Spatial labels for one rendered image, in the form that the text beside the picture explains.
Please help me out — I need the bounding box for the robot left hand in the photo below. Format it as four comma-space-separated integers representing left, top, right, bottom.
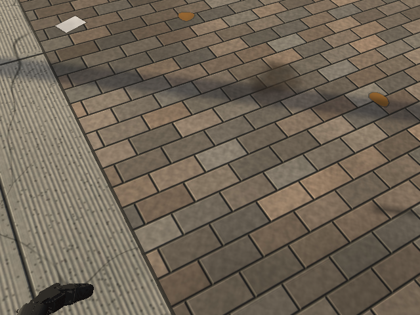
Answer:
16, 283, 94, 315

